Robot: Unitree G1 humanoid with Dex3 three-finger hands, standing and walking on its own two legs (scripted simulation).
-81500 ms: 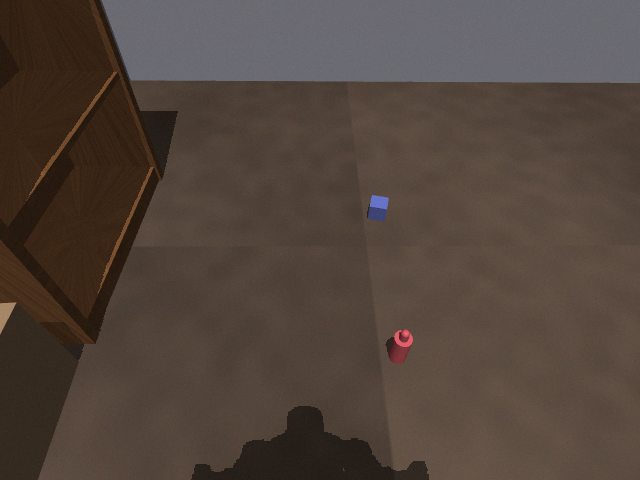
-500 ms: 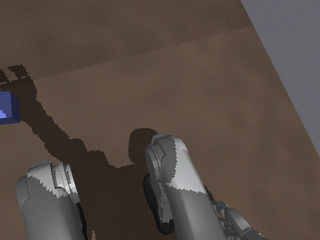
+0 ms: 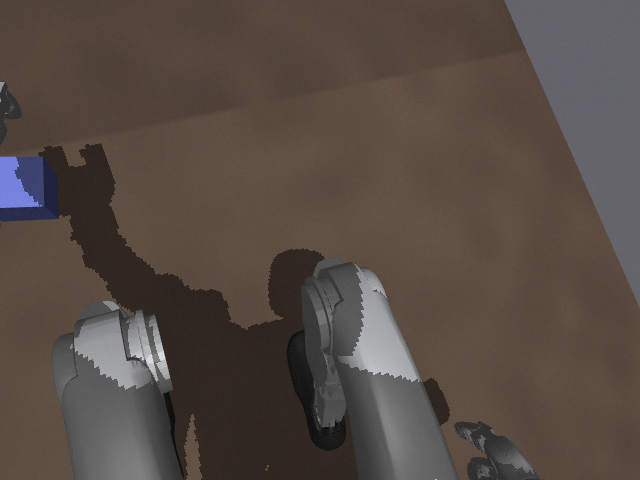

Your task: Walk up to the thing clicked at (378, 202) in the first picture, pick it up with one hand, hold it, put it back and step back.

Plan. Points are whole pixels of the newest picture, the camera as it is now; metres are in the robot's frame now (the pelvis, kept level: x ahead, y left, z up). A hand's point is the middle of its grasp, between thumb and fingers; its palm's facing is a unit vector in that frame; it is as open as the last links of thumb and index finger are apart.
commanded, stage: withdraw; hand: left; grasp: from above
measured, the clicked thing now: (22, 190) +0.52 +0.30 -0.31
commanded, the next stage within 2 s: home in 0.06 s
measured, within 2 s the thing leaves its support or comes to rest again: neither
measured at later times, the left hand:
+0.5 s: hand out of the picture +0.52 +0.31 -0.10, palm faces -0.37 -0.24 -0.90, open 12.3 cm
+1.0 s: hand out of the picture +0.30 +0.26 +0.11, palm faces -0.04 -0.88 -0.48, open 7.5 cm
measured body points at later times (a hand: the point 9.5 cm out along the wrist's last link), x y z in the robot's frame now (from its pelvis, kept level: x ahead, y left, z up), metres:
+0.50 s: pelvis +0.02 +0.00 +0.02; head +0.26 +0.06 +0.39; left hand +0.53 +0.32 -0.05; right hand +0.06 -0.25 -0.10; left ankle +0.09 +0.14 -0.32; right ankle +0.11 -0.13 -0.32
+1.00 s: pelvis +0.03 +0.00 +0.21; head +0.15 +0.06 +0.64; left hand +0.30 +0.30 +0.14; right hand +0.25 -0.22 +0.12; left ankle +0.09 +0.14 -0.32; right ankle +0.11 -0.13 -0.32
